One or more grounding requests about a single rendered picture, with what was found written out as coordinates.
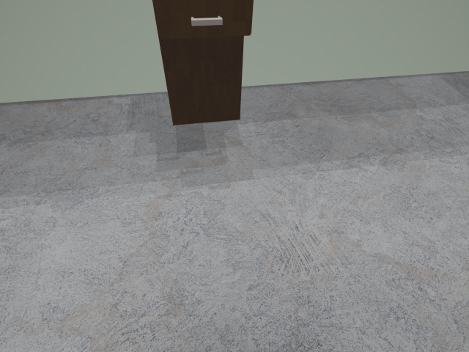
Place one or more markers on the drawer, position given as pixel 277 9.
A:
pixel 174 18

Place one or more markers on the handle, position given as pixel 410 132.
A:
pixel 206 21

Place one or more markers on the cabinet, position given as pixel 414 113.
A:
pixel 203 77

